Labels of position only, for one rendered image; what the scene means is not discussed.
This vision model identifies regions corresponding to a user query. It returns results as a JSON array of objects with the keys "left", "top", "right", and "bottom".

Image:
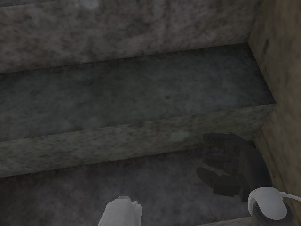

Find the robot right forearm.
[{"left": 247, "top": 186, "right": 297, "bottom": 226}]

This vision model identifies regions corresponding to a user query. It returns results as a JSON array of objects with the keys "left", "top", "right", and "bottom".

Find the robot left shin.
[{"left": 105, "top": 196, "right": 132, "bottom": 209}]

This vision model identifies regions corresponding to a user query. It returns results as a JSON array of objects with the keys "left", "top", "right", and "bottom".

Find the robot left thigh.
[{"left": 98, "top": 199, "right": 142, "bottom": 226}]

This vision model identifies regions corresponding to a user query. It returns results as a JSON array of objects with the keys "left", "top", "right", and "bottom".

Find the right robot hand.
[{"left": 196, "top": 132, "right": 275, "bottom": 202}]

